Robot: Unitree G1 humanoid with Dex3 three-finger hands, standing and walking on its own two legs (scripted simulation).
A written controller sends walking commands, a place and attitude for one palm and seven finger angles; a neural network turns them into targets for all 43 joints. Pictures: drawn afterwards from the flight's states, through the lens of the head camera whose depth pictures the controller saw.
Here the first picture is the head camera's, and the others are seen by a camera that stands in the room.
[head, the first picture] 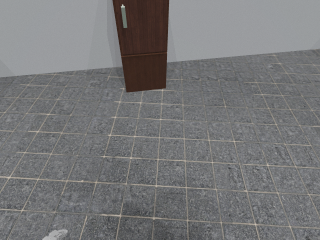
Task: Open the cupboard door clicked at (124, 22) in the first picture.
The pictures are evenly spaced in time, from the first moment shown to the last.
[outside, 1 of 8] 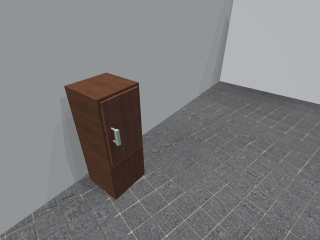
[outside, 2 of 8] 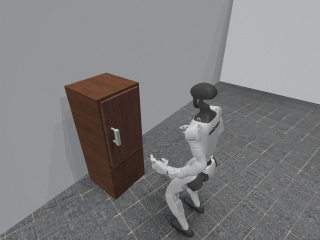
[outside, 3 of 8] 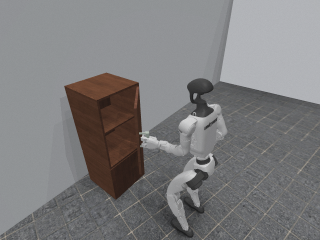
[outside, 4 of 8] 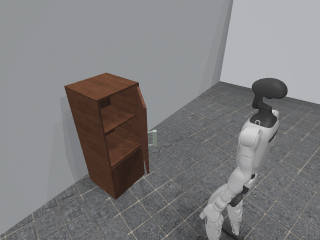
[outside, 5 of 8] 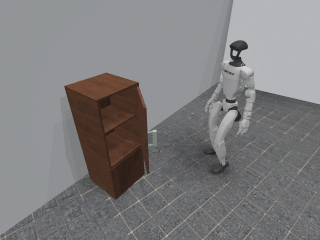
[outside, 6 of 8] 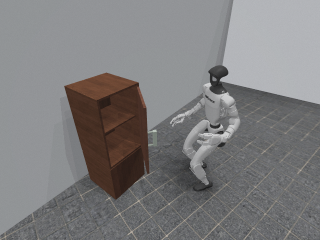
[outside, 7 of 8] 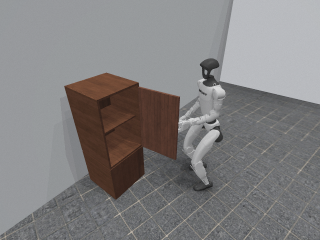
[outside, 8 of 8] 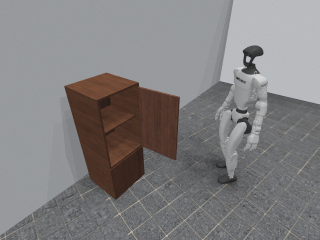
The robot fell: no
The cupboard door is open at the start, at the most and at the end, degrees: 0 97 96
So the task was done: yes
